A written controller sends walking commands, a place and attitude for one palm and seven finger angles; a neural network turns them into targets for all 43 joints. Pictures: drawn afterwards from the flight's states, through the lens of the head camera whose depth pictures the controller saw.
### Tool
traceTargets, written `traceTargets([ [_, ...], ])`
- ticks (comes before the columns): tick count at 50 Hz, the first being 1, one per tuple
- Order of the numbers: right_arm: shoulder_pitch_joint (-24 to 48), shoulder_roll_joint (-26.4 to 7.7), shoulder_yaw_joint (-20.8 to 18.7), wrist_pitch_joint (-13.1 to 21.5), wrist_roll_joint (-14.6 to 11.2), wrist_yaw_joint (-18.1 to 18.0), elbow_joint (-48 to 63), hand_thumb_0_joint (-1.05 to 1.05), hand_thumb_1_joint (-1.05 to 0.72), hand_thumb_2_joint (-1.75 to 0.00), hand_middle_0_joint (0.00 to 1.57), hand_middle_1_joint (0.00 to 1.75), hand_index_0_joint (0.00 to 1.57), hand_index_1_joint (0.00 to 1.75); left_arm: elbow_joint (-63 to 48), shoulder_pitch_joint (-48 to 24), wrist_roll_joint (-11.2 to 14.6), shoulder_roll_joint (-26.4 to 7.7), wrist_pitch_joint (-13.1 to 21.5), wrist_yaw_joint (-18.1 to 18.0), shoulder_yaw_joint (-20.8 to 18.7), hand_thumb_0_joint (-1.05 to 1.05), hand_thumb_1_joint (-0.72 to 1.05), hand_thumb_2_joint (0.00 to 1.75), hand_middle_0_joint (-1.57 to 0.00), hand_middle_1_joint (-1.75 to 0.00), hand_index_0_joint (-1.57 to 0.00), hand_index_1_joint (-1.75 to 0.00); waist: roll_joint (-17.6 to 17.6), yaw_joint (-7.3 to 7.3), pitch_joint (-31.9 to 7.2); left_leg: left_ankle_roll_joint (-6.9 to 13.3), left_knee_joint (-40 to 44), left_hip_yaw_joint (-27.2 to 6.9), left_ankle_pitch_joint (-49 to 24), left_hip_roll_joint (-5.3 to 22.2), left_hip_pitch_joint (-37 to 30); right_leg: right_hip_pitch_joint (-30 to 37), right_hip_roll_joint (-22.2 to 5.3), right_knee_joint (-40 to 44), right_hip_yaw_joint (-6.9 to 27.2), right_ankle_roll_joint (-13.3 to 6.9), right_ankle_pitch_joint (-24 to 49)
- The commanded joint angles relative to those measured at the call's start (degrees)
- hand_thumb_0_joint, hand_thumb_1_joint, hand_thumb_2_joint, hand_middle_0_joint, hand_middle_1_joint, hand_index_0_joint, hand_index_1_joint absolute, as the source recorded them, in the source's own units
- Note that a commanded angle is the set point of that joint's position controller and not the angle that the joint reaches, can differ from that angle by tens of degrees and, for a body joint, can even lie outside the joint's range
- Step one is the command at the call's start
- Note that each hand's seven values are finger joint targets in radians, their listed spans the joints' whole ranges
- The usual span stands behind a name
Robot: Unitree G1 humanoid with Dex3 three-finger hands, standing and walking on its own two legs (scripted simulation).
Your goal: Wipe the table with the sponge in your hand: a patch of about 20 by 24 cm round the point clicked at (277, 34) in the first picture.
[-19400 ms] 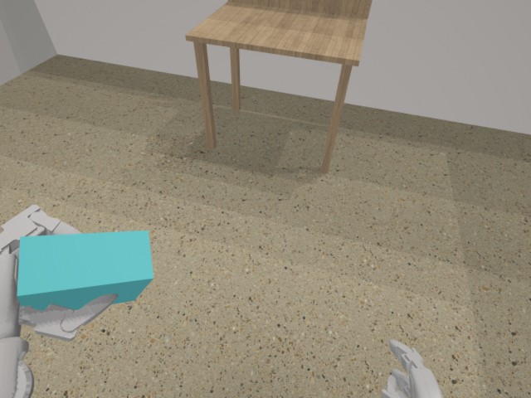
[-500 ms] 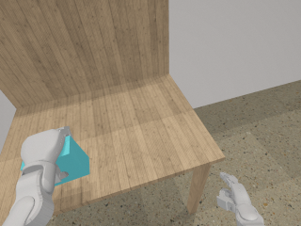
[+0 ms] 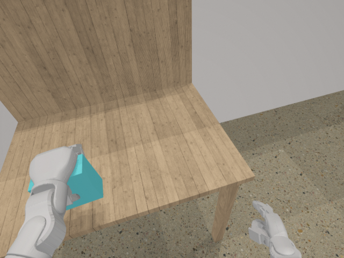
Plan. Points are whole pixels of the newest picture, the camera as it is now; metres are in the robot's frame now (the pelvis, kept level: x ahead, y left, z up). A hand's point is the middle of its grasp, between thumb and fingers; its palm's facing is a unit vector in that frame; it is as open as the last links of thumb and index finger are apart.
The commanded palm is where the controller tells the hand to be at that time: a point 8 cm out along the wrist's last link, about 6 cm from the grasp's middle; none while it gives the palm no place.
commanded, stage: move the sponge above the wiping area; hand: left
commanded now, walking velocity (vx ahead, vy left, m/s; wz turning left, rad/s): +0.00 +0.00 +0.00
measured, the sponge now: (73, 188) +0.24 +0.29 +0.03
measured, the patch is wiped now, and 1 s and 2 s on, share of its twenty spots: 0.00 0.00 0.00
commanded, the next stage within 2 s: none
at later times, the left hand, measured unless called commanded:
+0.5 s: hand (77, 175) +0.26 +0.29 +0.06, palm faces -0.02 -0.10 -0.99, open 9.4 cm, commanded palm +0.23 +0.28 +0.12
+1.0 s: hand (77, 180) +0.25 +0.29 +0.04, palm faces -0.03 -0.11 -0.99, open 9.4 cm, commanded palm +0.22 +0.29 +0.11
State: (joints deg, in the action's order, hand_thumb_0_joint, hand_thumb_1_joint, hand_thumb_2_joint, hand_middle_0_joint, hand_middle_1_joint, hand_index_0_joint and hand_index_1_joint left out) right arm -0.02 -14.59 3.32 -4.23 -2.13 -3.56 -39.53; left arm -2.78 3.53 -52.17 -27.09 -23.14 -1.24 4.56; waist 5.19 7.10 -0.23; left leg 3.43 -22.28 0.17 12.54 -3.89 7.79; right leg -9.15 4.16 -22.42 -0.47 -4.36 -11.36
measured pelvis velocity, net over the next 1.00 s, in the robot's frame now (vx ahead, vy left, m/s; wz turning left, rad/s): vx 0.01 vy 0.00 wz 0.00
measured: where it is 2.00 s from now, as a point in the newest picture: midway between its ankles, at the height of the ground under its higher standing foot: outside the picture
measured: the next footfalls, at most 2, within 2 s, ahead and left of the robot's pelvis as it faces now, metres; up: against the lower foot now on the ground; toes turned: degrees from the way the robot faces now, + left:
none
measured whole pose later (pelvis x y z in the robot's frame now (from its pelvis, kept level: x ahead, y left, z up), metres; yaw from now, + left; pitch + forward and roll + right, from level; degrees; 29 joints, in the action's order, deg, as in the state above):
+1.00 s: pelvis +0.01 +0.00 +0.00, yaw +0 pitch +0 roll +0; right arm -1.2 -14.5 1.6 -4.2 -2.3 -3.0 -40.0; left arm 3.5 4.6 -53.2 -24.1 -20.9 -5.9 5.1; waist 4.6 6.6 -2.3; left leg 3.4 -23.5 0.1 14.1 -3.8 9.6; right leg -10.9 4.4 -23.5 -0.2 -4.4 -12.7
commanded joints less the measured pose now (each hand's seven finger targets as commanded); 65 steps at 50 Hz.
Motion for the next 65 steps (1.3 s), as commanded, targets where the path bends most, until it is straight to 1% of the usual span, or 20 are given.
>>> traceTargets([
  [1, 12.24, -5.44, -2.3, 3.78, -0.09, -0.78, 9.95, 0.0, -0.9, -0.9, 0.2, 0.3, 0.2, 0.3, -10.59, -17.01, -2.12, -10.38, 1.48, -3.07, -5.87, 0.0, 0.1, 1.3, -1.2, -1.6, -1.2, -1.6, -0.68, -0.46, -11.56, -0.87, 2.43, -7.18, -10.16, 1.57, -0.55, 4.67, -2.72, 3.49, 9.48, -1.38, 4.47],
  [5, 12.44, -5.71, -2.55, 3.82, -0.27, -0.44, 9.47, 0.0, -0.9, -0.9, 0.2, 0.3, 0.2, 0.3, -8.69, -16.72, -2.51, -12.37, 1.39, -3.96, -8.15, 0.0, 0.1, 1.3, -1.2, -1.6, -1.2, -1.6, -1.2, 0.25, -11.94, -1.29, 2.86, -7.48, -10.74, 1.54, -0.03, 5.12, -2.54, 3.18, 10.59, -1.58, 4.71],
  [7, 11.95, -5.46, -2.54, 3.81, -0.33, -0.21, 9.76, 0.0, -0.9, -0.9, 0.2, 0.3, 0.2, 0.3, -8.21, -16.62, -2.64, -9.57, 1.13, -4.03, -5.49, 0.0, 0.1, 1.3, -1.2, -1.6, -1.2, -1.6, -2.17, -0.16, -12.22, -1.45, 2.71, -7.28, -11.81, 1.56, 0.38, 5.35, -2.9, 2.81, 9.36, -1.4, 6.22],
  [10, 12.47, -5.97, -2.73, 3.35, -0.31, 0.12, 9.61, 0.0, -0.9, -0.9, 0.2, 0.3, 0.2, 0.3, -8.24, -14.61, -2.74, -11.96, 0.25, -4.69, -8.32, 0.0, 0.1, 1.3, -1.2, -1.6, -1.2, -1.6, -2.08, 0.68, -13.03, -1.59, 2.72, -7.49, -12.8, 1.51, 0.56, 6.53, -2.59, 2.22, 10.5, -1.65, 7.6],
  [11, 12.26, -5.81, -2.69, 3.19, -0.27, 0.11, 10.15, 0.0, -0.9, -0.9, 0.2, 0.3, 0.2, 0.3, -8.05, -14.51, -2.6, -9.87, -0.26, -4.61, -6.34, 0.0, 0.1, 1.3, -1.2, -1.6, -1.2, -1.6, -2.68, 0.55, -13.11, -1.33, 2.52, -6.93, -13.13, 1.5, 0.66, 6.93, -2.88, 2.09, 9.19, -1.42, 8.76],
  [14, 11.95, -5.87, -2.89, 2.89, -0.45, 0.25, 10.17, 0.0, -0.9, -0.9, 0.2, 0.3, 0.2, 0.3, -7.66, -13.5, -2.5, -9.56, -1.11, -4.85, -5.98, 0.0, 0.1, 1.3, -1.2, -1.6, -1.2, -1.6, -3.73, 0.27, -13.15, -1.31, 2.24, -6.79, -13.96, 1.48, 0.81, 7.0, -3.26, 1.91, 9.7, -1.18, 10.34],
  [15, 12.57, -6.13, -2.81, 2.84, -0.53, 0.14, 9.63, 0.0, -0.9, -0.9, 0.2, 0.3, 0.2, 0.3, -7.37, -13.98, -2.36, -11.78, -1.3, -5.09, -8.21, 0.0, 0.1, 1.3, -1.2, -1.6, -1.2, -1.6, -3.56, 0.24, -11.9, -1.15, 2.16, -6.94, -12.72, 1.48, 0.72, 6.01, -2.72, 2.32, 10.88, -1.42, 8.83],
  [16, 12.13, -6.12, -2.58, 2.66, -0.51, 0.02, 10.03, 0.0, -0.9, -0.9, 0.2, 0.3, 0.2, 0.3, -6.49, -14.33, -2.34, -10.32, -1.71, -4.82, -6.53, 0.0, 0.1, 1.3, -1.2, -1.6, -1.2, -1.6, -4.07, 0.1, -12.1, -1.02, 2.2, -6.68, -12.54, 1.34, 1.33, 6.65, -2.93, 2.17, 9.56, -1.2, 9.13],
  [20, 12.3, -6.26, -2.84, 2.8, -0.64, -0.26, 9.5, 0.0, -0.9, -0.9, 0.2, 0.3, 0.2, 0.3, -7.78, -16.22, -2.52, -12.7, -0.7, -4.83, -8.25, 0.0, 0.1, 1.3, -1.2, -1.6, -1.2, -1.6, -2.17, -0.28, -12.65, -0.79, 1.34, -6.62, -13.05, 1.06, 0.26, 6.28, -2.87, 2.16, 11.49, -1.38, 10.54],
  [21, 11.77, -5.91, -2.86, 2.94, -0.47, -0.33, 10.05, 0.0, -0.9, -0.9, 0.2, 0.3, 0.2, 0.3, -7.96, -15.71, -2.45, -10.32, -0.33, -4.65, -6.09, 0.0, 0.1, 1.3, -1.2, -1.6, -1.2, -1.6, -2.15, -0.3, -13.58, -0.63, 1.09, -6.41, -13.91, 1.06, 0.08, 7.01, -3.08, 1.77, 9.89, -1.23, 11.82],
  [30, 10.81, -6.3, -3.42, 3.2, -0.23, -0.13, 9.09, 0.0, -0.9, -0.9, 0.2, 0.3, 0.2, 0.3, -7.08, -11.95, -2.19, -12.18, 1.88, -5.48, -9.09, 0.0, 0.1, 1.3, -1.2, -1.6, -1.2, -1.6, -2.63, -0.3, -13.93, -0.86, -0.11, -6.31, -16.91, 1.03, -0.19, 6.85, -3.02, 1.13, 11.44, -1.36, 17.36],
  [32, 10.41, -5.93, -3.45, 3.18, -0.23, 0.19, 9.65, 0.0, -0.9, -0.9, 0.2, 0.3, 0.2, 0.3, -7.79, -10.3, -2.13, -10.1, 1.91, -5.58, -7.47, 0.0, 0.1, 1.3, -1.2, -1.6, -1.2, -1.6, -2.63, -0.25, -14.14, -0.94, -0.23, -6.16, -18.46, 1.07, 0.08, 7.48, -3.48, 0.61, 10.27, -1.16, 19.65],
  [40, 10.97, -6.34, -3.63, 2.81, -0.34, 0.2, 9.18, 0.0, -0.9, -0.9, 0.2, 0.3, 0.2, 0.3, -7.47, -10.98, -2.43, -11.85, 1.84, -6.42, -9.12, 0.0, 0.1, 1.3, -1.2, -1.6, -1.2, -1.6, -2.13, -0.29, -13.23, -1.21, -0.21, -6.59, -17.2, 1.14, 0.43, 5.99, -2.85, 0.6, 11.31, -1.47, 17.36],
  [41, 10.42, -6.08, -3.72, 2.73, -0.27, 0.08, 9.58, 0.0, -0.9, -0.9, 0.2, 0.3, 0.2, 0.3, -7.51, -11.19, -2.34, -9.26, 1.84, -6.38, -6.63, 0.0, 0.1, 1.3, -1.2, -1.6, -1.2, -1.6, -2.02, -0.58, -13.62, -1.06, -0.16, -6.29, -17.0, 1.18, 0.62, 6.31, -3.04, 0.62, 9.79, -1.22, 16.89],
  [45, 10.95, -6.16, -3.68, 2.9, -0.34, 0.1, 8.99, 0.0, -0.9, -0.9, 0.2, 0.3, 0.2, 0.3, -6.19, -12.85, -2.88, -10.52, 2.17, -6.92, -7.68, 0.0, 0.1, 1.3, -1.2, -1.6, -1.2, -1.6, -2.05, -0.46, -12.67, -1.31, 0.12, -6.72, -15.68, 1.32, 0.31, 4.42, -2.61, 1.09, 10.68, -1.46, 14.26],
  [46, 10.01, -5.89, -3.98, 2.87, -0.35, -0.05, 9.48, 0.0, -0.9, -0.9, 0.2, 0.3, 0.2, 0.3, -6.28, -11.6, -2.33, -8.17, 2.33, -6.93, -5.8, 0.0, 0.1, 1.3, -1.2, -1.6, -1.2, -1.6, -1.85, -0.69, -13.44, -1.07, 0.09, -6.38, -15.73, 1.41, 0.52, 5.48, -2.83, 0.91, 9.14, -1.21, 14.24],
  [50, 10.36, -6.13, -3.96, 2.97, -0.5, 0.0, 8.78, 0.0, -0.9, -0.9, 0.2, 0.3, 0.2, 0.3, -3.98, -12.36, -2.62, -10.52, 2.72, -7.47, -8.25, 0.0, 0.1, 1.3, -1.2, -1.6, -1.2, -1.6, -3.72, -0.61, -12.55, -1.22, 0.4, -6.74, -13.95, 1.4, 1.41, 4.64, -2.64, 1.25, 10.57, -1.23, 12.72],
  [61, 9.54, -5.84, -4.18, 3.48, -0.52, -0.02, 8.84, 0.0, -0.9, -0.9, 0.2, 0.3, 0.2, 0.3, -0.96, -15.86, -3.7, -6.21, 3.45, -8.68, -3.79, 0.0, 0.1, 1.3, -1.2, -1.6, -1.2, -1.6, -1.58, -0.6, -13.1, -1.75, 1.03, -7.22, -12.1, 1.79, 1.26, 2.87, -2.32, 1.29, 8.21, -1.35, 7.94],
  [64, 9.39, -5.93, -4.26, 3.31, -0.61, 0.05, 8.42, 0.0, -0.9, -0.9, 0.2, 0.3, 0.2, 0.3, 1.12, -16.68, -4.06, -6.79, 3.33, -9.19, -4.2, 0.0, 0.1, 1.3, -1.2, -1.6, -1.2, -1.6, -3.55, -0.78, -12.97, -1.64, 1.03, -6.68, -11.52, 1.64, 2.21, 3.11, -2.65, 1.52, 9.01, -1.22, 8.31],
  [65, 9.71, -6.19, -4.38, 3.31, -0.68, 0.03, 8.26, 0.0, -0.9, -0.9, 0.2, 0.3, 0.2, 0.3, 0.46, -16.26, -3.85, -9.79, 3.47, -9.66, -7.67, 0.0, 0.1, 1.3, -1.2, -1.6, -1.2, -1.6, -2.99, -0.22, -13.6, -1.76, 1.28, -7.22, -11.18, 1.8, 2.03, 3.51, -2.27, 1.24, 9.76, -1.46, 7.46],
])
